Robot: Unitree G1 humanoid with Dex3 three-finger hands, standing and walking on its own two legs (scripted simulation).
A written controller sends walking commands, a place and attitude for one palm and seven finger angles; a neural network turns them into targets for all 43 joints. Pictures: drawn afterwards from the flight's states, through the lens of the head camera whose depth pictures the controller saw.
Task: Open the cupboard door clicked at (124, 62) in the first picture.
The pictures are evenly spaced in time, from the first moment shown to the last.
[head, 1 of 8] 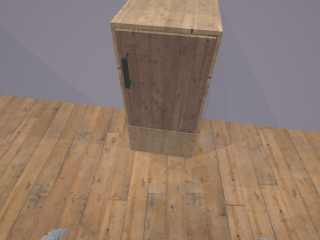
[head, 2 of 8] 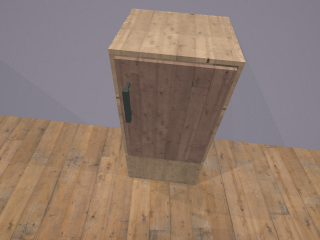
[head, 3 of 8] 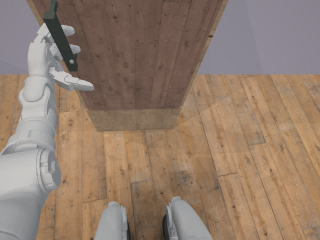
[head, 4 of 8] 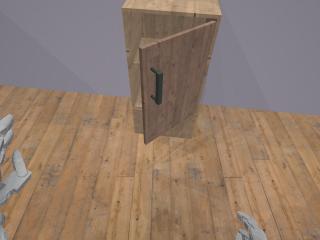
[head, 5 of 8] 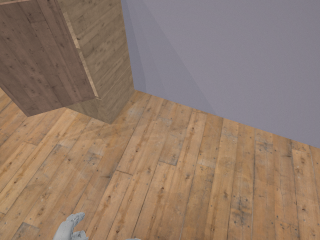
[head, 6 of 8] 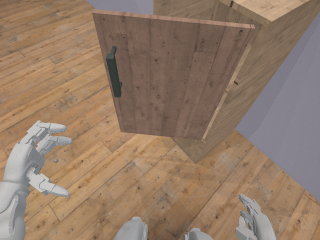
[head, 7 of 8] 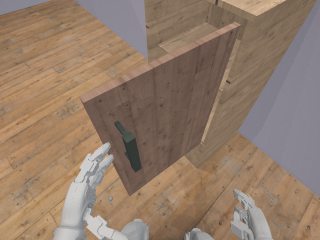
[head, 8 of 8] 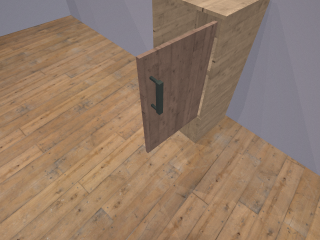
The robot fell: no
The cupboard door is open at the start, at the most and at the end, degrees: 0 89 88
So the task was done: yes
